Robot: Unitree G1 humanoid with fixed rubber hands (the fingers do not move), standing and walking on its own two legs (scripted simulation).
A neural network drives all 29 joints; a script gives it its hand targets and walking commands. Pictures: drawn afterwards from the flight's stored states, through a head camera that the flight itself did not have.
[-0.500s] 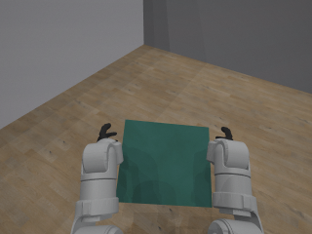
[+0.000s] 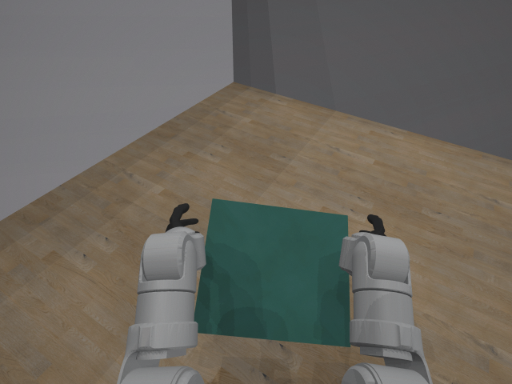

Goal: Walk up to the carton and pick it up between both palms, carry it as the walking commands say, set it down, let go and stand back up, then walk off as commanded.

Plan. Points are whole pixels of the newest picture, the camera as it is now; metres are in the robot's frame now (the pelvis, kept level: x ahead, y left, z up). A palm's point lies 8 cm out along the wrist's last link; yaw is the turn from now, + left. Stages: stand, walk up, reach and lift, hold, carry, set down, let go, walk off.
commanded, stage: carry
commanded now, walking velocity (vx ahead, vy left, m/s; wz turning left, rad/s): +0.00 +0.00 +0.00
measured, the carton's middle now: (270, 273) +0.35 -0.01 -0.02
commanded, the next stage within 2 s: hold in 0.08 s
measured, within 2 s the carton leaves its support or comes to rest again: neither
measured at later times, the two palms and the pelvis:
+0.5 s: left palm (178, 265) +0.30 +0.14 +0.07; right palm (391, 264) +0.31 -0.19 +0.08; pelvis +0.01 -0.02 +0.02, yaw +8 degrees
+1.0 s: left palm (186, 289) +0.32 +0.14 -0.03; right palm (368, 285) +0.33 -0.19 -0.02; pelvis +0.01 -0.04 +0.00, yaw +10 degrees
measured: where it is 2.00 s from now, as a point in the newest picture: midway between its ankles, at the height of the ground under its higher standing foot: outside the picture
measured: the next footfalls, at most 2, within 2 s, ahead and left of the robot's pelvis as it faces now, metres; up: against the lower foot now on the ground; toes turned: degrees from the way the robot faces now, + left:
none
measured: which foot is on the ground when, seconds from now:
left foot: down 0.00-1.00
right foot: down 0.00-1.00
